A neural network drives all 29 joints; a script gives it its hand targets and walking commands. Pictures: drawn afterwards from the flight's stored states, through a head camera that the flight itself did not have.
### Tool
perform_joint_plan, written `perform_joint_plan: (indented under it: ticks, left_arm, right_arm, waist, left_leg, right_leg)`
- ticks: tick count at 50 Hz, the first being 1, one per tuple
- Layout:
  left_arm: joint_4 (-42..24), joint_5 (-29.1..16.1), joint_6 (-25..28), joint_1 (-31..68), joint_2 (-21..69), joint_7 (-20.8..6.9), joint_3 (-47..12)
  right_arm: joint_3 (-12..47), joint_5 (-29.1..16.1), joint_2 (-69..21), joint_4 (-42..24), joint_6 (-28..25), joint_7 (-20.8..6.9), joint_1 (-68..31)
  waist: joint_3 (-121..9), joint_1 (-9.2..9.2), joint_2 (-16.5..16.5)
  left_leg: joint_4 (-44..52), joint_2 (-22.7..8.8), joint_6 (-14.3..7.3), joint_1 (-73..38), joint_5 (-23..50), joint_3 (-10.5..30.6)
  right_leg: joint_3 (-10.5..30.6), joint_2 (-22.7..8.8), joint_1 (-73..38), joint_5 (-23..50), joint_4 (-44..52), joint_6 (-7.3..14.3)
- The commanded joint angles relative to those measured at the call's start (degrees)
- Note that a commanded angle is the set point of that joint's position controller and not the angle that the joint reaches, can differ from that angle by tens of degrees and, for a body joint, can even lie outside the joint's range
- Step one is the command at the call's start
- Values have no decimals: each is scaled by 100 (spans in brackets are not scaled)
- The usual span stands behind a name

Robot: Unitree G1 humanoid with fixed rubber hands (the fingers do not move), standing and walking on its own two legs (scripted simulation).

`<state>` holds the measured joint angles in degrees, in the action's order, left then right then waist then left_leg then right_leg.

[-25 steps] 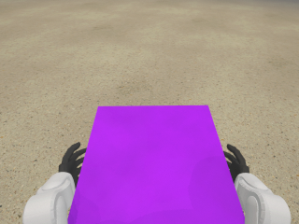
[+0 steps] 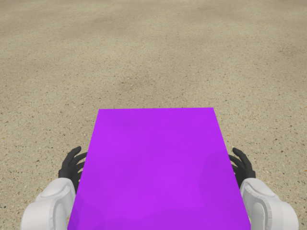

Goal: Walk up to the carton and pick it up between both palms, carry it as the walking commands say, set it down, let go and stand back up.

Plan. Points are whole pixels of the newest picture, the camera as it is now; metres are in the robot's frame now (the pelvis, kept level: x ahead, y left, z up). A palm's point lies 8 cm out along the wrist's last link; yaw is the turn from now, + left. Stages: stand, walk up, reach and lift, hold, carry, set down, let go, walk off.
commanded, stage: carry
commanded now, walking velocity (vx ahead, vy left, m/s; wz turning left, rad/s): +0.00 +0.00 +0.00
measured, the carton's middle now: (157, 184) +0.26 +0.00 +0.00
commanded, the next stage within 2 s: hold in 0.96 s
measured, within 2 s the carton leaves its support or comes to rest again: neither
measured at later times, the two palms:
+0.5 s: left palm (83, 162) +0.27 +0.17 +0.09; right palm (244, 162) +0.27 -0.22 +0.08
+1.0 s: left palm (90, 159) +0.29 +0.17 +0.07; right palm (239, 156) +0.31 -0.22 +0.06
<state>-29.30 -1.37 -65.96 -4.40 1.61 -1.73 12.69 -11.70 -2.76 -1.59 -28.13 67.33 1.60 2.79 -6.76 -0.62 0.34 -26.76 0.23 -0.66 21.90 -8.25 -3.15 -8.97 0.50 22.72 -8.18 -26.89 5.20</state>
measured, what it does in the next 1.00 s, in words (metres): shifts its weight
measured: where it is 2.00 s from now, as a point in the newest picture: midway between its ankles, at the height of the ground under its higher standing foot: outside the picture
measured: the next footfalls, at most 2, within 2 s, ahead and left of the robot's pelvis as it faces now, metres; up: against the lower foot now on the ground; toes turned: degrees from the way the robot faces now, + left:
none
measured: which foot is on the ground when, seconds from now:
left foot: down 0.00-1.00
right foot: down 0.00-1.00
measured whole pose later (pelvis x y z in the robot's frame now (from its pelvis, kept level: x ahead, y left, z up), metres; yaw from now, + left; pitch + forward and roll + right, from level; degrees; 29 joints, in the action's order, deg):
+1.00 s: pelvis +0.05 -0.03 +0.00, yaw +0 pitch +0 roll +1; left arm -13.3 4.5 -53.6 1.3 0.3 -5.1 11.9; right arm -10.3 2.0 -0.3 -13.4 55.5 -0.7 -2.6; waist -0.6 1.0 0.5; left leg -25.4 -0.1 0.0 12.6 -13.0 0.8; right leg -9.9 2.8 13.0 -12.8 -25.2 7.1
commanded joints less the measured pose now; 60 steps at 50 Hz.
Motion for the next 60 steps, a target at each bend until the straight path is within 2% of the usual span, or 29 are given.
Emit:
perform_joint_plan:
  ticks: [1, 11, 21, 26, 34, 41, 48, 49, 50, 51, 52, 53, 54, 55, 56, 58, 60]
  left_arm:
    - [-1109, -1228, 79, 2452, 4052, -269, -4663]
    - [-1117, -1219, 104, 2434, 4053, -263, -4680]
    - [-1115, -1262, 105, 2431, 4029, -290, -4712]
    - [-1102, -1261, 117, 2433, 4024, -310, -4713]
    - [-839, -1151, 229, 2480, 3946, -358, -4584]
    - [-258, -941, 627, 2711, 3796, -430, -4214]
    - [-102, -881, 879, 2682, 3644, -378, -4004]
    - [1909, 858, 1444, 1864, 1633, -568, -1993]
    - [3359, 704, 1933, 1938, 31, -578, -1196]
    - [2537, 380, 2380, 1948, 153, -610, -1581]
    - [2070, 133, 2635, 2144, 464, -633, -1811]
    - [1831, -117, 2848, 2619, 755, -691, -2031]
    - [1644, -324, 3035, 2975, 1104, -788, -2291]
    - [1394, -486, 3171, 3329, 1300, -866, -2398]
    - [1194, -559, 3226, 3495, 1443, -917, -2525]
    - [1313, -508, 3161, 3465, 1554, -944, -2602]
    - [1740, -362, 3051, 3128, 1483, -957, -2446]
  right_arm:
    - [4764, -1287, -4251, -1208, -149, -481, -2489]
    - [4817, -1313, -4261, -1179, -159, -487, -2486]
    - [4816, -1278, -4251, -1170, -156, -465, -2413]
    - [4824, -1275, -4266, -1165, -165, -472, -2411]
    - [4715, -1186, -4205, -913, -275, -521, -2476]
    - [4361, -989, -4057, -341, -684, -604, -2733]
    - [4153, -913, -3892, -178, -946, -553, -2685]
    - [2209, 520, -1881, 1833, -1486, -599, -2204]
    - [2499, 306, -1545, 2737, -1981, -521, -2419]
    - [2721, 250, -1848, 2070, -2410, -447, -2190]
    - [2838, 200, -2260, 1953, -2650, -365, -1859]
    - [3066, 89, -2739, 1806, -2843, -265, -1901]
    - [3330, -36, -3138, 1393, -3040, -218, -2303]
    - [3556, -163, -3337, 1052, -3181, -205, -2775]
    - [3730, -255, -3391, 839, -3264, -203, -3072]
    - [3770, -234, -3214, 935, -3253, -218, -3238]
    - [3688, -102, -3066, 1240, -3139, -263, -3037]
  waist:
    - [-849, -25, -161]
    - [-948, -16, -75]
    - [-1078, -17, -118]
    - [-1094, -8, -143]
    - [-1057, 7, -150]
    - [-1010, 19, -148]
    - [-1055, 24, -143]
    - [837, 534, -59]
    - [857, 681, -135]
    - [608, 587, -127]
    - [342, 476, -135]
    - [-135, 561, -302]
    - [-766, 574, -370]
    - [-1368, 689, -408]
    - [-1700, 791, -210]
    - [-1600, 814, 127]
    - [-994, 834, 165]
  left_leg:
    - [309, -461, 14, -348, -654, 627]
    - [306, -541, 84, -400, -254, 653]
    - [220, -566, 128, -460, 83, 635]
    - [168, -546, 135, -468, 142, 606]
    - [142, -524, 140, -476, 122, 573]
    - [139, -509, 144, -499, 49, 562]
    - [111, -495, 115, -580, 40, 549]
    - [697, 455, -381, -423, -1191, 764]
    - [785, 420, -497, -93, -1031, 813]
    - [887, 305, -526, 29, -666, 858]
    - [943, 253, -516, 73, -331, 954]
    - [945, 259, -499, 158, -8, 1032]
    - [940, 332, -485, 215, 227, 1029]
    - [915, 370, -468, 99, 389, 983]
    - [929, 378, -439, -76, 536, 991]
    - [1005, 325, -371, -401, 591, 1040]
    - [1121, 262, -342, -557, 397, 1003]
  right_leg:
    - [1356, -1055, -319, -1786, 1073, -160]
    - [1268, -1072, -685, -1045, 1001, -200]
    - [1136, -1063, -1150, 439, 720, -263]
    - [1095, -1057, -1288, 909, 604, -295]
    - [1073, -1052, -1378, 1076, 563, -328]
    - [1063, -1050, -1402, 931, 599, -361]
    - [1051, -1068, -1447, 879, 608, -398]
    - [1807, -298, -2868, -90, 1116, -553]
    - [1940, -394, -2928, -175, 1244, -520]
    - [2061, -448, -3313, 344, 1220, -595]
    - [2166, -524, -3647, 1320, 1108, -643]
    - [2246, -575, -4149, 2385, 950, -677]
    - [2255, -573, -4572, 3187, 802, -705]
    - [2234, -556, -4788, 3466, 711, -723]
    - [2174, -486, -4781, 3420, 660, -700]
    - [2023, -303, -4422, 2705, 736, -553]
    - [1951, -172, -4068, 1866, 931, -462]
